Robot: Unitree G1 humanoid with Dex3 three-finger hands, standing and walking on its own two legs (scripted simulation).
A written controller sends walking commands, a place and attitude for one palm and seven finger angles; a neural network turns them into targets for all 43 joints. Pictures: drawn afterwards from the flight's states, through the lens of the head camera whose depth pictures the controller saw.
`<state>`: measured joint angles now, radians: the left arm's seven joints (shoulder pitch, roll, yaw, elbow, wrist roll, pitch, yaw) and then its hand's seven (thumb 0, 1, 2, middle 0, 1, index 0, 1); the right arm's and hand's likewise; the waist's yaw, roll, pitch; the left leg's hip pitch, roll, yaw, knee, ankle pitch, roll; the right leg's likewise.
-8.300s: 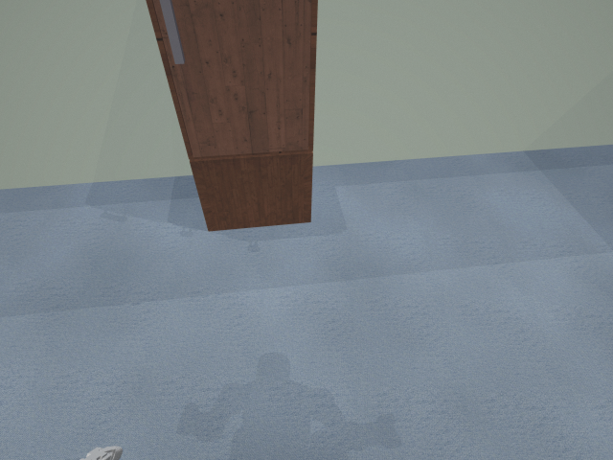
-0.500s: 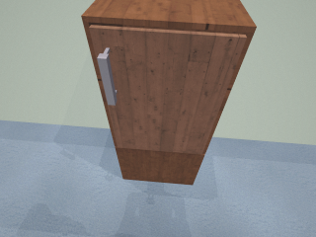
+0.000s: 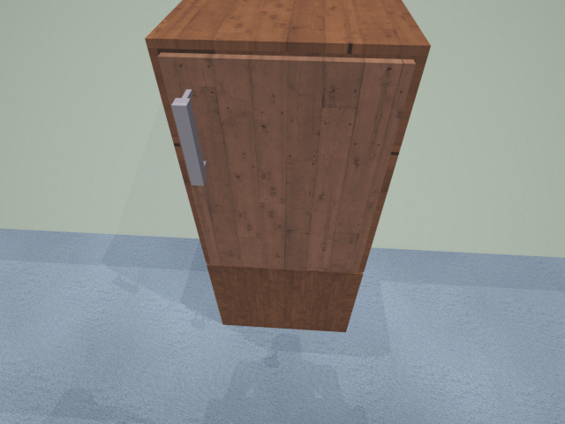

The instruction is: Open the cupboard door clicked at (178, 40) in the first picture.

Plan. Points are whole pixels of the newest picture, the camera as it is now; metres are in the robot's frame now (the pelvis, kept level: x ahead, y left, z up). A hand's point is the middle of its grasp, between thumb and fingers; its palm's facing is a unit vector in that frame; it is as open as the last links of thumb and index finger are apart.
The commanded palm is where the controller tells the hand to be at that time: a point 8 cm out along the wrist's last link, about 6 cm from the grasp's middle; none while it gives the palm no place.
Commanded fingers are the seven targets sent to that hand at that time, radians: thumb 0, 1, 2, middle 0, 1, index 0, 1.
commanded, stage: come to a stop and stand still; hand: left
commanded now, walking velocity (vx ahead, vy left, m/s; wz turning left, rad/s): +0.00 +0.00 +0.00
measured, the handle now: (193, 139) +0.58 +0.20 +0.11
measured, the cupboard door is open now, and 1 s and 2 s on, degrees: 0 0 0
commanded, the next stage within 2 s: look again from close up in 0.22 s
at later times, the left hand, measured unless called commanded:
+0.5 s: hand out of the picture +0.00 +0.18 -0.17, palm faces +0.02 -0.98 -0.20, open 7.4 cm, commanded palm none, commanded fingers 0.00 0.90 0.90 -0.20 -0.30 -0.20 -0.30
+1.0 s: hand out of the picture +0.09 +0.19 -0.14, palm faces +0.15 -0.97 -0.19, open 7.4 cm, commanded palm +0.12 +0.24 -0.06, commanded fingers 0.00 0.81 0.86 -0.21 -0.36 -0.21 -0.36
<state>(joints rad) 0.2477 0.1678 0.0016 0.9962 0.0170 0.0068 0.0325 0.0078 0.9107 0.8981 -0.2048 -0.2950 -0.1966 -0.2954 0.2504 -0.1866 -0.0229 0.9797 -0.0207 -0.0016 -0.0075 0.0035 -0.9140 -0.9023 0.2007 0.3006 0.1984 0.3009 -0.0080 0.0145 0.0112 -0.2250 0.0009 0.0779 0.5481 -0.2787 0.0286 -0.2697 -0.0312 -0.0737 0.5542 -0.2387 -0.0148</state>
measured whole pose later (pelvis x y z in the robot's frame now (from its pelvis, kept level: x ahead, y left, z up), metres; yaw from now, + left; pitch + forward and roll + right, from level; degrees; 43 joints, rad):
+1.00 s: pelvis +0.02 +0.00 +0.01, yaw +0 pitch -2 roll +0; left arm 0.34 0.17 0.04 0.75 -0.06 0.05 0.03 0.01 0.91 0.90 -0.21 -0.30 -0.20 -0.30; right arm 0.27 -0.18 0.01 1.02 0.01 -0.07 -0.03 0.00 -0.91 -0.90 0.20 0.30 0.20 0.30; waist 0.01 0.00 0.04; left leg -0.17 0.00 0.07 0.46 -0.27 0.02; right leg -0.22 -0.03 -0.08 0.48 -0.23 -0.01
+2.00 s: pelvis +0.01 +0.00 -0.03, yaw +2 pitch +5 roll -2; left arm 0.21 0.34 0.32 0.11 -0.35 -0.24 -0.41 0.00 -0.14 0.45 -0.28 -0.96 -0.27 -0.96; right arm 0.28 -0.29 0.02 0.59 0.05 -0.28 -0.08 0.01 -0.90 -0.90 0.21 0.30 0.20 0.30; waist 0.00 0.03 -0.05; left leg -0.50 0.02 0.03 0.82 -0.42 0.03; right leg -0.50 -0.03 -0.11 0.77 -0.36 -0.01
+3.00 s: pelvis +0.03 -0.01 +0.00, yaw +1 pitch +0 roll -1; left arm -0.13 0.45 0.45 0.35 -0.33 -0.03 -0.51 -0.01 -0.50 0.30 -0.31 -1.20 -0.30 -1.20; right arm 0.26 -0.28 0.06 0.60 0.07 -0.23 -0.11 0.01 -0.90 -0.90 0.21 0.30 0.20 0.30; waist 0.02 0.04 -0.02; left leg -0.27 0.02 0.04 0.58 -0.32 0.02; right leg -0.29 -0.01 -0.10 0.55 -0.27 -0.02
